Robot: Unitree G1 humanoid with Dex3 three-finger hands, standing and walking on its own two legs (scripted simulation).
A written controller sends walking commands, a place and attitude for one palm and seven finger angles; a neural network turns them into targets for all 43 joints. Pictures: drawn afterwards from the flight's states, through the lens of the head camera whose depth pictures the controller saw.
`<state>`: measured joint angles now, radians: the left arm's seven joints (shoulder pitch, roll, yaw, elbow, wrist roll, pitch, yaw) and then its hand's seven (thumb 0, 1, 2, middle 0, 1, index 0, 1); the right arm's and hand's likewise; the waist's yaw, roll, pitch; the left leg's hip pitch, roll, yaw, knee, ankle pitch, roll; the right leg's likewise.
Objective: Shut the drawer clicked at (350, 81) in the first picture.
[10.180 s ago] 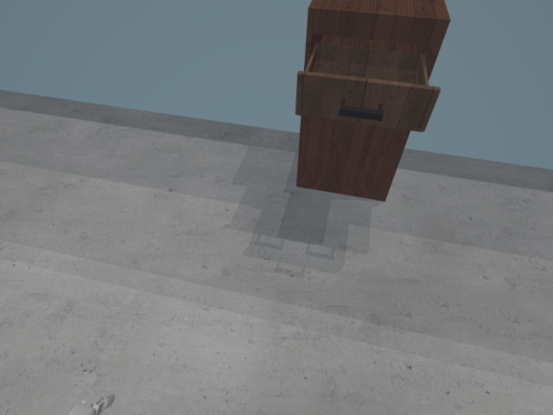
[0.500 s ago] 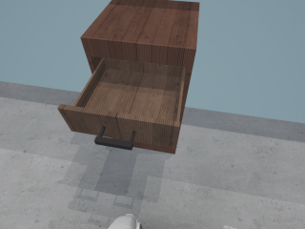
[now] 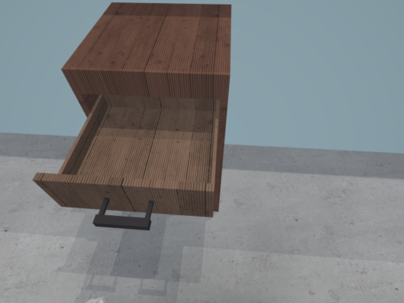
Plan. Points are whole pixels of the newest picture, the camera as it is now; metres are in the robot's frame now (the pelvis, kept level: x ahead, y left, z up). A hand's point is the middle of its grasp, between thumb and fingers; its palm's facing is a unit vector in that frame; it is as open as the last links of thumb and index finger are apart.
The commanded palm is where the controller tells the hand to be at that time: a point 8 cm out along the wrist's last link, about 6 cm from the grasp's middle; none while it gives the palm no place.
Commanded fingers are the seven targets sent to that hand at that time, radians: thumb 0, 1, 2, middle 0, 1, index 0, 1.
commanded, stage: come to a stop and stand still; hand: left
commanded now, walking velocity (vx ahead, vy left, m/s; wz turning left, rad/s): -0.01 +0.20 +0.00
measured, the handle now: (125, 213) +0.31 +0.20 -0.07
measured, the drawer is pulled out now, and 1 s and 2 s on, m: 0.30 0.30 0.30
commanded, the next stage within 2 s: look again from close up in 0.90 s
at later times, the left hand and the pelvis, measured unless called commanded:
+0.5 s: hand out of the picture -0.04 +0.19 -0.16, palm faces +0.09 -0.96 -0.25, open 7.4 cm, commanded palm none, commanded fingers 0.00 0.90 0.90 -0.20 -0.30 -0.20 -0.30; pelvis -0.03 +0.00 +0.01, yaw +0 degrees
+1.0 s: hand out of the picture -0.03 +0.20 -0.17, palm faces +0.02 -0.98 -0.20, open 7.3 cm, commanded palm none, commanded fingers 0.00 0.90 0.90 -0.20 -0.30 -0.20 -0.30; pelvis -0.03 +0.03 +0.01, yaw -1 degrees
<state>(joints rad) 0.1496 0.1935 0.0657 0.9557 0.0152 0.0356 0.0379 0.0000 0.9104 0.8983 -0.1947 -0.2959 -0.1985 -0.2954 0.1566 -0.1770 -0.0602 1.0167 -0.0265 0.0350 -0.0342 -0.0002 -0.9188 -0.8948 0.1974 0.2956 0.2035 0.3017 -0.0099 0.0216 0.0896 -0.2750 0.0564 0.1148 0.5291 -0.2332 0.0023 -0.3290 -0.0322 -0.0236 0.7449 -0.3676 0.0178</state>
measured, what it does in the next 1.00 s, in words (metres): steps on the spot: right foot, then left foot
